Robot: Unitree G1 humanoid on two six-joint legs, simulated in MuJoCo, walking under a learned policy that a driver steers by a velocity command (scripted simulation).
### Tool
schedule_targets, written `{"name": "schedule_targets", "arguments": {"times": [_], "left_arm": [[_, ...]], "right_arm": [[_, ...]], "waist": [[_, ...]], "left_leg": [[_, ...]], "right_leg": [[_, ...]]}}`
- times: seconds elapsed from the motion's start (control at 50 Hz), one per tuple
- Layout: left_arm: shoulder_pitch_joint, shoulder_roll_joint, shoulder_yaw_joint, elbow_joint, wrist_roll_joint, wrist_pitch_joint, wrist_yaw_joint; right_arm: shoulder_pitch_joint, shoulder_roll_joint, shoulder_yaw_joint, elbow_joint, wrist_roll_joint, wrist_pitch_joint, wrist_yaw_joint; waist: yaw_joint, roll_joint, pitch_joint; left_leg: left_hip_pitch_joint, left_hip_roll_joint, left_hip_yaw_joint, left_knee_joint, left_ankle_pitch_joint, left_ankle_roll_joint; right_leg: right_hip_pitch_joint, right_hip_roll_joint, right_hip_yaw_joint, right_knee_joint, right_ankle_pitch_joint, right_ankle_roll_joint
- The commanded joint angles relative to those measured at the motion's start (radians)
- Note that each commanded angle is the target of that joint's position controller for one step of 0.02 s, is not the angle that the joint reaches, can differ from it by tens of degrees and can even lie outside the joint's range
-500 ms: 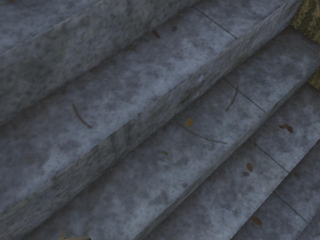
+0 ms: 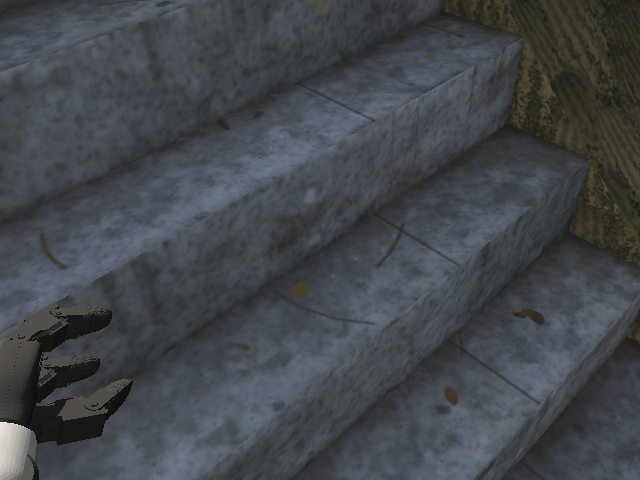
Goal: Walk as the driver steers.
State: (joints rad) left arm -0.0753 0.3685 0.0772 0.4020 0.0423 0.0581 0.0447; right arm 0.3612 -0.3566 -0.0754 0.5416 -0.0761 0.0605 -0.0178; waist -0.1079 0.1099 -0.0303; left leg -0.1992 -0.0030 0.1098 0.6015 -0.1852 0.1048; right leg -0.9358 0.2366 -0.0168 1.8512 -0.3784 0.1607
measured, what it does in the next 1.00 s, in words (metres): goes down, backwards: right foot 0.22 m lower, then left foot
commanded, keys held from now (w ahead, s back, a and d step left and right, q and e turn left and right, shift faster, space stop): no key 1.00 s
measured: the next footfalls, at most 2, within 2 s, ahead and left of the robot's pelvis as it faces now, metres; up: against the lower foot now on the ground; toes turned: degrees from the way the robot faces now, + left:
right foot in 0.18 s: -0.11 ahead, -0.23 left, -0.22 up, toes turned -3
left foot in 0.48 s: -0.16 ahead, -0.08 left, -0.22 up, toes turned +19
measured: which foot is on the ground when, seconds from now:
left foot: down 0.00-0.20, up 0.22-0.46, down 0.48-0.84, up 0.86-1.00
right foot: up 0.00-0.16, down 0.18-0.46, up 0.48-0.82, down 0.84-1.00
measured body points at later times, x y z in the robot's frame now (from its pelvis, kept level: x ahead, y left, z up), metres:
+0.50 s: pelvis -0.18 -0.14 -0.25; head -0.18 -0.14 +0.20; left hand +0.01 +0.12 -0.33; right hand -0.03 -0.40 -0.34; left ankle -0.18 -0.07 -0.97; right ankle -0.17 -0.24 -0.94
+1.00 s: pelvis -0.35 -0.25 -0.46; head -0.37 -0.28 -0.02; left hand -0.34 -0.02 -0.59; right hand -0.14 -0.42 -0.56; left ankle -0.39 -0.14 -0.86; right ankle -0.37 -0.33 -1.18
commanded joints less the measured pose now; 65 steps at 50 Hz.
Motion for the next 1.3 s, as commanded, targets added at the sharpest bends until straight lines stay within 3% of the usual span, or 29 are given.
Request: {"name": "schedule_targets", "arguments": {"times": [0.02, 0.04, 0.08, 0.14, 0.2, 0.22, 0.24, 0.26, 0.28, 0.32, 0.36, 0.42, 0.46, 0.48, 0.5, 0.54, 0.62, 0.76, 0.82, 0.86, 0.88, 0.9, 0.94, 0.96, 1.02, 1.12, 1.16, 1.2, 1.3], "left_arm": [[0.253, -0.100, -0.077, -0.016, 0.030, 0.049, -0.033], [0.219, 0.025, -0.050, -0.081, 0.055, 0.058, -0.024], [0.382, 0.141, 0.027, 0.027, 0.040, 0.076, -0.012], [0.239, 0.029, -0.002, 0.139, -0.059, 0.041, -0.053], [0.340, -0.120, -0.081, 0.233, -0.011, -0.007, -0.055], [0.385, -0.071, -0.092, 0.234, 0.034, -0.062, -0.065], [0.372, 0.111, -0.052, 0.193, 0.080, -0.090, -0.056], [0.226, 0.227, -0.002, 0.103, 0.060, -0.123, -0.004], [0.013, 0.193, -0.001, 0.055, 0.066, -0.123, 0.019], [-0.002, 0.064, -0.052, 0.036, 0.004, -0.115, 0.037], [0.154, -0.027, -0.083, 0.111, -0.025, -0.106, 0.042], [0.456, 0.032, -0.030, 0.243, 0.010, -0.072, 0.039], [0.480, -0.022, -0.021, 0.258, -0.009, -0.016, 0.046], [0.434, -0.143, -0.044, 0.237, -0.005, 0.022, 0.002], [0.389, -0.128, -0.035, 0.126, -0.012, 0.059, -0.002], [0.382, -0.096, -0.037, 0.129, 0.042, 0.074, 0.018], [0.589, 0.026, 0.020, 0.189, 0.030, 0.100, 0.010], [0.424, -0.017, -0.013, 0.173, 0.004, 0.083, -0.004], [0.613, -0.084, -0.032, 0.291, -0.013, 0.058, -0.032], [0.582, -0.093, -0.073, 0.282, 0.056, 0.005, -0.076], [0.462, -0.034, -0.080, 0.216, 0.066, -0.006, -0.081], [0.403, 0.074, -0.052, 0.176, 0.055, 0.007, -0.065], [0.319, 0.078, -0.034, 0.147, -0.013, -0.005, -0.021], [0.299, -0.044, -0.071, 0.160, -0.037, -0.006, 0.012], [0.334, -0.059, -0.086, 0.184, -0.026, -0.052, 0.063], [0.476, -0.120, -0.069, 0.268, -0.002, -0.027, 0.046], [0.525, -0.101, -0.056, 0.320, -0.023, -0.021, 0.035], [0.495, -0.117, -0.050, 0.299, -0.038, -0.048, -0.001], [0.342, -0.117, -0.051, 0.339, -0.007, -0.070, -0.039]], "right_arm": [[-0.281, 0.094, 0.078, -0.164, 0.008, -0.073, -0.065], [-0.374, -0.020, 0.020, -0.220, 0.051, -0.069, -0.104], [-0.509, -0.023, 0.002, -0.274, 0.035, -0.059, -0.131], [-0.171, 0.108, 0.050, -0.189, 0.005, -0.028, -0.128], [-0.196, 0.231, 0.037, -0.186, 0.049, 0.059, -0.126], [-0.333, 0.292, 0.053, -0.268, 0.102, 0.069, -0.100], [-0.318, 0.246, 0.045, -0.296, 0.139, 0.059, -0.091], [-0.343, 0.179, 0.023, -0.342, 0.070, 0.048, -0.105], [-0.270, 0.037, -0.020, -0.288, 0.017, 0.059, -0.100], [-0.225, -0.041, -0.031, -0.165, 0.010, 0.046, -0.063], [-0.278, 0.097, 0.022, -0.098, 0.041, 0.048, -0.011], [-0.184, 0.179, 0.043, -0.024, 0.052, 0.056, -0.009], [-0.109, 0.161, 0.031, 0.070, 0.045, 0.028, -0.033], [-0.236, 0.221, 0.067, 0.084, 0.008, 0.021, -0.032], [-0.366, 0.037, 0.026, -0.007, 0.002, 0.022, -0.063], [-0.482, 0.101, 0.038, -0.082, 0.037, -0.017, -0.086], [-0.541, 0.118, 0.045, -0.085, 0.044, -0.086, -0.092], [-0.297, 0.173, 0.049, -0.092, 0.019, -0.046, -0.129], [-0.284, 0.202, 0.032, -0.092, 0.039, -0.008, -0.160], [-0.336, 0.324, 0.045, -0.099, 0.110, 0.028, -0.128], [-0.310, 0.370, 0.050, -0.121, 0.125, 0.028, -0.119], [-0.342, 0.335, 0.056, -0.137, 0.100, 0.007, -0.110], [-0.389, 0.168, 0.025, -0.167, 0.018, -0.011, -0.083], [-0.388, 0.081, -0.001, -0.105, 0.025, -0.008, -0.044], [-0.344, 0.133, 0.011, -0.048, 0.035, 0.030, 0.001], [-0.234, 0.169, 0.036, 0.067, 0.080, 0.030, -0.016], [-0.069, 0.173, 0.039, 0.142, 0.076, -0.014, -0.029], [-0.054, 0.132, 0.049, 0.142, 0.053, -0.067, -0.029], [-0.072, 0.109, 0.043, 0.175, 0.058, -0.101, -0.034]], "waist": [[0.201, -0.142, 0.093], [0.185, 0.060, 0.056], [0.206, 0.071, -0.092], [-0.012, -0.038, 0.008], [0.015, -0.177, 0.140], [0.041, -0.418, 0.151], [0.021, -0.502, 0.040], [-0.018, -0.573, -0.039], [-0.126, -0.326, -0.059], [-0.097, 0.038, -0.091], [-0.014, 0.013, 0.035], [0.102, -0.502, -0.008], [0.064, -0.224, -0.080], [0.159, -0.107, 0.004], [0.234, 0.120, 0.031], [0.199, -0.022, -0.001], [0.298, -0.061, -0.077], [0.053, 0.092, -0.034], [0.090, -0.095, -0.032], [0.108, -0.477, 0.068], [0.017, -0.418, 0.068], [0.022, -0.324, 0.051], [0.052, -0.266, 0.149], [0.085, -0.125, 0.184], [0.097, -0.131, 0.155], [0.216, -0.342, 0.151], [0.172, -0.162, 0.192], [0.191, 0.065, 0.164], [0.151, -0.031, 0.024]], "left_leg": [[-0.448, 0.144, -0.192, 0.013, 0.131, -0.011], [-0.299, 0.334, -0.430, 0.121, 0.112, 0.080], [-0.256, 0.395, -0.566, 0.337, 0.136, 0.126], [-0.307, 0.179, -0.185, 0.535, -0.299, 0.036], [-0.383, -0.087, 0.036, 1.286, -0.456, -0.007], [-0.574, -0.190, 0.100, 1.747, -0.748, -0.092], [-0.770, -0.190, -0.144, 1.921, -0.707, -0.171], [-0.768, -0.127, -0.440, 2.100, -0.609, -0.180], [-0.780, -0.106, -0.396, 2.028, -0.325, -0.196], [-0.607, -0.106, -0.260, 1.504, -0.099, -0.176], [-0.498, -0.087, 0.007, 0.719, -0.060, -0.163], [-0.204, -0.081, -0.059, -0.008, -0.404, -0.069], [-0.009, 0.009, -0.157, -0.393, -0.004, 0.063], [-0.120, 0.044, -0.169, -0.240, 0.046, 0.088], [-0.202, 0.167, -0.439, 0.027, 0.218, 0.184], [-0.370, 0.279, -0.441, 0.061, -0.121, 0.162], [-0.414, 0.333, -0.264, 0.220, -0.262, 0.081], [-0.368, 0.366, -0.263, 0.380, -0.233, 0.005], [-0.476, 0.280, -0.133, 0.659, -0.243, -0.006], [-0.709, 0.007, 0.103, 1.682, -0.600, -0.076], [-0.776, -0.038, -0.041, 1.955, -0.452, -0.102], [-0.803, -0.069, -0.172, 2.068, -0.320, -0.128], [-0.884, 0.002, -0.219, 1.805, -0.073, -0.137], [-0.834, 0.005, -0.171, 1.672, -0.010, -0.153], [-0.567, 0.016, -0.165, 1.076, 0.055, -0.142], [-0.184, -0.027, -0.056, 0.046, -0.495, -0.086], [0.055, -0.017, -0.079, -0.335, -0.152, -0.010], [0.073, 0.236, -0.434, -0.311, 0.098, 0.058], [-0.101, 0.106, -0.247, -0.287, -0.118, -0.029]], "right_leg": [[0.294, -0.068, 0.189, -0.096, 0.319, 0.034], [0.186, -0.166, 0.262, -0.295, 0.352, -0.001], [0.304, -0.220, 0.199, -0.429, 0.348, -0.069], [0.583, -0.265, -0.153, -1.402, 0.478, -0.170], [0.649, -0.377, -0.069, -1.930, 0.976, -0.201], [0.635, -0.385, -0.020, -1.601, 1.518, -0.213], [0.758, -0.523, 0.147, -1.404, 1.633, -0.309], [0.621, -0.735, 0.340, -1.459, 1.280, -0.387], [0.624, -0.735, 0.303, -1.430, 0.912, -0.370], [0.649, -0.617, 0.226, -1.288, 0.810, -0.376], [0.621, -0.446, 0.135, -1.280, 0.601, -0.277], [0.881, -0.434, 0.133, -1.355, 1.037, -0.243], [0.883, -0.280, 0.061, -0.892, 0.388, -0.196], [0.685, -0.199, 0.031, -0.595, -0.134, -0.151], [0.379, -0.128, 0.134, -0.446, -0.055, -0.090], [0.229, -0.057, 0.268, -0.065, 0.152, -0.073], [0.343, -0.138, 0.103, -0.078, 0.421, -0.065], [0.585, -0.335, -0.016, -1.147, 0.402, -0.213], [0.851, -0.375, -0.050, -1.542, 0.639, -0.272], [0.657, -0.358, 0.061, -1.317, 1.059, -0.300], [0.569, -0.439, 0.215, -1.326, 1.299, -0.305], [0.472, -0.529, 0.253, -1.410, 0.836, -0.370], [0.460, -0.598, 0.429, -1.573, -0.021, -0.391], [0.503, -0.517, 0.402, -1.638, -0.132, -0.357], [0.592, -0.489, 0.344, -1.529, 0.005, -0.351], [0.748, -0.473, 0.319, -1.646, -0.118, -0.333], [0.632, -0.448, 0.271, -1.595, -0.001, -0.299], [0.545, -0.295, 0.114, -1.532, 0.071, -0.191], [0.908, -0.302, 0.105, -1.522, 0.274, -0.216]]}}
Keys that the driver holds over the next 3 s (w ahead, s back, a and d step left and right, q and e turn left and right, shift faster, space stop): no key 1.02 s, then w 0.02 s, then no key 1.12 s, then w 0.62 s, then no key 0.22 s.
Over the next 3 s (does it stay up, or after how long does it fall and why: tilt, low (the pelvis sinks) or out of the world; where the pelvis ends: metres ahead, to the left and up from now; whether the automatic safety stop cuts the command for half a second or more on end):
stays up -0.22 -0.22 -0.42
